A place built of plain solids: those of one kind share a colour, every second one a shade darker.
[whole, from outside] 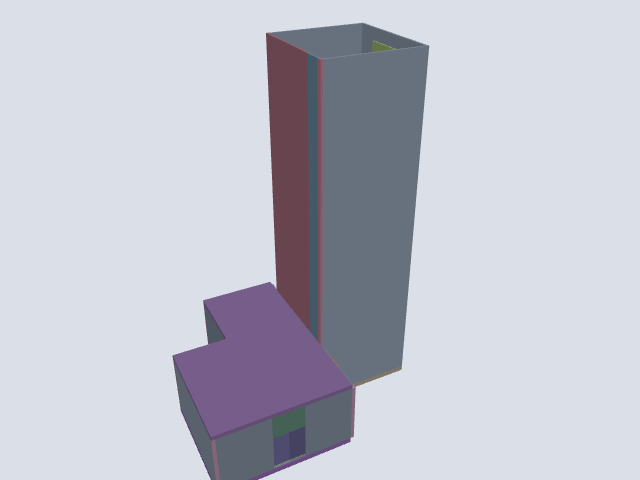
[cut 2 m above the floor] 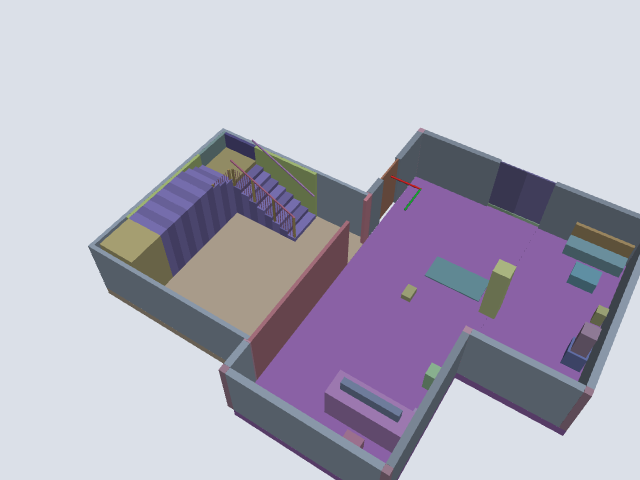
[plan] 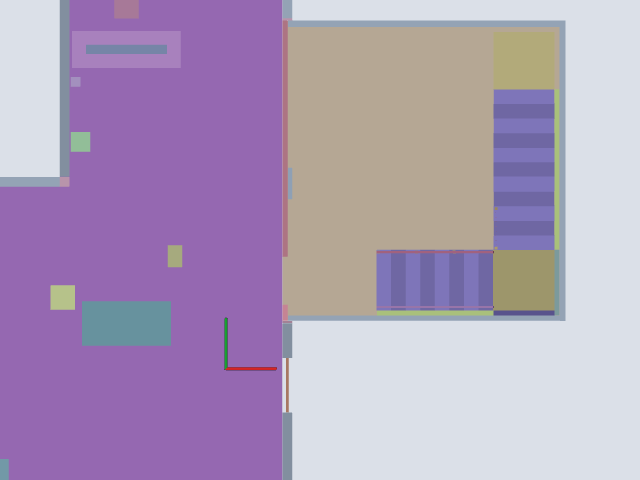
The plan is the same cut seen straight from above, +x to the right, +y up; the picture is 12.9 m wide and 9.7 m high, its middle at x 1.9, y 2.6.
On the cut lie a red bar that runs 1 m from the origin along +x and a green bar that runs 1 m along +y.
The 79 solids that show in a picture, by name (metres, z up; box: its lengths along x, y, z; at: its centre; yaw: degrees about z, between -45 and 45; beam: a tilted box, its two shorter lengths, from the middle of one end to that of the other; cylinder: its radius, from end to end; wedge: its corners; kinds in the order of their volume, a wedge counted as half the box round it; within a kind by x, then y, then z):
{
 "wall_1": {"box": [0.2, 6.1, 3.6], "at": [-6.36, 0.63, 1.8]},
 "wall_2": {"box": [2.9, 0.2, 3.6], "at": [-4.81, -2.52, 1.8]},
 "wall_3": {"box": [2.9, 0.2, 3.6], "at": [-4.81, 3.78, 1.8]},
 "wall_4": {"box": [0.2, 4.0, 3.6], "at": [-3.26, 5.88, 1.8]},
 "wall_5": {"box": [4.3, 0.2, 3.6], "at": [-1.01, 7.98, 1.8]},
 "wall_6": {"box": [2.7, 0.2, 3.6], "at": [-0.21, -2.52, 1.8]},
 "wall_7": {"box": [0.2, 1.54, 3.6], "at": [1.24, -1.65, 1.8]},
 "wall_8": {"box": [0.2, 0.71, 3.6], "at": [1.24, 0.57, 1.8]},
 "wall_9": {"box": [0.2, 0.8, 3.6], "at": [1.24, 7.48, 1.8]},
 "wall_10": {"box": [5.49, 0.11, 19.62], "at": [3.99, 1.02, 9.81]},
 "wall_11": {"box": [5.49, 0.13, 19.62], "at": [3.99, 6.97, 9.81]},
 "wall_12": {"box": [0.12, 6.07, 19.62], "at": [6.8, 4.0, 9.81]},
 "lobby_floor_slab_1": {"box": [3.1, 6.5, 0.3], "at": [-4.91, 0.63, -0.15]},
 "lobby_floor_slab_2": {"box": [4.5, 10.7, 0.3], "at": [-1.11, 2.73, -0.15]},
 "lobby_ceiling_slab_1": {"box": [3.1, 6.5, 0.25], "at": [-4.91, 0.63, 3.72]},
 "lobby_ceiling_slab_2": {"box": [4.5, 10.7, 0.25], "at": [-1.11, 2.73, 3.72]},
 "tread_slab_1": {"box": [0.31, 1.23, 0.16], "at": [3.19, 1.79, 0.08]},
 "tread_slab_2": {"box": [0.31, 1.23, 0.31], "at": [3.49, 1.79, 0.16]},
 "tread_slab_3": {"box": [0.31, 1.23, 0.47], "at": [3.78, 1.79, 0.24]},
 "tread_slab_4": {"box": [0.3, 1.23, 0.63], "at": [4.08, 1.79, 0.32]},
 "tread_slab_5": {"box": [0.31, 1.23, 0.79], "at": [4.37, 1.79, 0.4]},
 "tread_slab_6": {"box": [0.31, 1.23, 0.95], "at": [4.67, 1.79, 0.47]},
 "tread_slab_7": {"box": [0.31, 1.23, 1.1], "at": [4.96, 1.79, 0.55]},
 "tread_slab_8": {"box": [0.31, 1.23, 1.26], "at": [5.26, 1.79, 0.63]},
 "tread_slab_9": {"box": [1.23, 0.3, 1.58], "at": [6.02, 2.55, 0.79]},
 "tread_slab_10": {"box": [1.23, 0.31, 1.73], "at": [6.02, 2.84, 0.87]},
 "tread_slab_11": {"box": [1.23, 0.31, 1.89], "at": [6.02, 3.14, 0.95]},
 "tread_slab_12": {"box": [1.23, 0.31, 2.05], "at": [6.02, 3.43, 1.02]},
 "tread_slab_13": {"box": [1.23, 0.31, 2.2], "at": [6.02, 3.73, 1.1]},
 "tread_slab_14": {"box": [1.23, 0.31, 2.36], "at": [6.02, 4.03, 1.18]},
 "tread_slab_15": {"box": [1.23, 0.3, 2.52], "at": [6.02, 4.32, 1.26]},
 "tread_slab_16": {"box": [1.23, 0.31, 2.68], "at": [6.02, 4.61, 1.34]},
 "tread_slab_17": {"box": [1.23, 0.31, 2.83], "at": [6.02, 4.91, 1.42]},
 "tread_slab_18": {"box": [1.23, 0.31, 2.99], "at": [6.02, 5.2, 1.5]},
 "tread_slab_19": {"box": [1.23, 0.31, 3.15], "at": [6.02, 5.5, 1.58]},
 "wall_cheek_1": {"box": [0.11, 0.33, 19.62], "at": [1.2, 1.13, 9.81]},
 "wall_cheek_2": {"box": [0.11, 4.78, 19.62], "at": [1.2, 4.65, 9.81]},
 "wall_wall_1": {"box": [2.36, 0.1, 18.96], "at": [4.23, 1.12, 9.48]},
 "wall_wall_2": {"box": [0.1, 3.24, 18.96], "at": [6.69, 4.03, 9.48]},
 "floor_slab_1": {"box": [5.72, 6.07, 0.3], "at": [4.0, 4.0, -0.15]},
 "landing_slab_1": {"box": [1.24, 1.23, 1.42], "at": [6.02, 1.79, 0.71]},
 "landing_slab_2": {"box": [1.23, 1.17, 3.31], "at": [6.02, 6.22, 1.66]},
 "wall_land_far_wall_1": {"box": [0.1, 1.33, 18.96], "at": [6.69, 1.74, 9.48]},
 "wall_land_wall_1": {"box": [1.23, 0.1, 18.96], "at": [6.02, 1.12, 9.48]},
 "lobby_desk_body_1": {"box": [2.2, 0.75, 1.15], "at": [-2.01, 6.45, 0.57]},
 "wall_head_1": {"box": [0.11, 0.97, 17.51], "at": [1.2, 1.77, 10.87]},
 "lobby_column_shaft_1": {"box": [0.5, 0.5, 3.6], "at": [-3.3, 1.44, 1.8]},
 "wallpost_1": {"box": [0.2, 0.2, 3.6], "at": [-6.36, -2.52, 1.8]},
 "wallpost_2": {"box": [0.2, 0.2, 3.6], "at": [-6.36, 3.78, 1.8]},
 "wallpost_3": {"box": [0.2, 0.2, 3.6], "at": [-3.26, 3.78, 1.8]},
 "wallpost_4": {"box": [0.2, 0.2, 3.6], "at": [-3.26, 7.98, 1.8]},
 "wallpost_5": {"box": [0.2, 0.2, 3.6], "at": [1.24, -2.52, 1.8]},
 "wallpost_6": {"box": [0.2, 0.046, 3.6], "at": [1.24, 7.06, 1.8]},
 "wallpost_7": {"box": [0.2, 0.2, 3.6], "at": [1.24, 7.98, 1.8]},
 "wall_head_lobby_entrance_1": {"box": [1.8, 0.2, 1.4], "at": [-2.46, -2.52, 2.9]},
 "lobby_seats_seat_1": {"box": [1.8, 0.6, 0.45], "at": [-5.29, -2.12, 0.22]},
 "lobby_table_top_1": {"box": [0.8, 0.6, 0.42], "at": [-5.29, -1.07, 0.21]},
 "lobby_planter_box_1": {"box": [0.55, 0.55, 0.65], "at": [-5.93, 1.76, 0.32]},
 "lobby_entrance_leaf_1": {"box": [0.9, 0.05, 2.08], "at": [-2.91, -2.52, 1.16]},
 "lobby_entrance_leaf_2": {"box": [0.9, 0.05, 2.08], "at": [-2.01, -2.52, 1.16]},
 "lobby_planter_plant_1": {"box": [0.43, 0.43, 0.9], "at": [-5.93, 1.76, 1.1]},
 "lobby_runner_top_1": {"box": [1.8, 0.9, 0.09], "at": [-2.01, 0.91, -0.01]},
 "lobby_lift_leaf_1": {"box": [0.06, 1.1, 2.1], "at": [1.24, -0.34, 1.05]},
 "lobby_bin_body_1": {"box": [0.4, 0.4, 0.75], "at": [-2.94, 4.58, 0.37]},
 "lobby_desk_chair_seat_1": {"box": [0.5, 0.5, 0.48], "at": [-2.01, 7.33, 0.24]},
 "lobby_desk_screen_1": {"box": [1.64, 0.19, 0.35], "at": [-2.01, 6.45, 1.32]},
 "lobby_seats_back_1": {"box": [1.8, 0.12, 0.5], "at": [-5.29, -2.36, 0.7]},
 "lobby_umbrella_stand_body_1": {"box": [0.3, 0.3, 0.55], "at": [-6.09, 0.11, 0.27]},
 "furn_radiator_panel_body_1": {"box": [0.09, 0.64, 0.52], "at": [1.3, 3.74, 0.39]},
 "lobby_left_box_1": {"box": [0.3, 0.45, 0.2], "at": [-1.03, 2.27, 0.1]},
 "lobby_extinguisher_body_1": {"box": [0.2, 0.2, 0.6], "at": [-3.04, 5.79, 0.3]},
 "lobby_entrance_leaf_rail_1": {"box": [0.9, 0.09, 0.12], "at": [-2.91, -2.52, 0.06]},
 "lobby_entrance_leaf_rail_2": {"box": [0.9, 0.09, 0.12], "at": [-2.01, -2.52, 0.06]},
 "posts_1": {"box": [0.06, 0.06, 0.96], "at": [3.08, 2.36, 0.64]},
 "posts_2": {"box": [0.06, 0.06, 1.05], "at": [3.85, 2.36, 1.0]},
 "posts_3": {"box": [0.06, 0.06, 0.99], "at": [4.61, 2.36, 1.44]},
 "posts_4": {"box": [0.06, 0.06, 1.08], "at": [5.38, 2.36, 1.81]},
 "rail_top_1": {"beam": [0.048, 0.048], "from": [3.05, 2.36, 1.1], "to": [5.41, 2.36, 2.36]},
 "handrail_rail_1": {"beam": [0.045, 0.045], "from": [3.05, 1.25, 1.1], "to": [5.41, 1.25, 2.36]}
}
